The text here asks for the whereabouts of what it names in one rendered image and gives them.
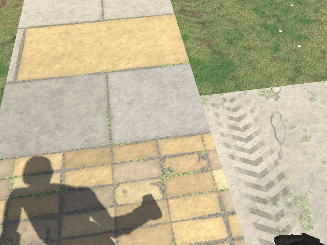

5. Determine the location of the robot right hand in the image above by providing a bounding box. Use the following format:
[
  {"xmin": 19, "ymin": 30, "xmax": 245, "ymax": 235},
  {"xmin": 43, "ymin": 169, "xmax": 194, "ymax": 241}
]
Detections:
[{"xmin": 274, "ymin": 233, "xmax": 325, "ymax": 245}]

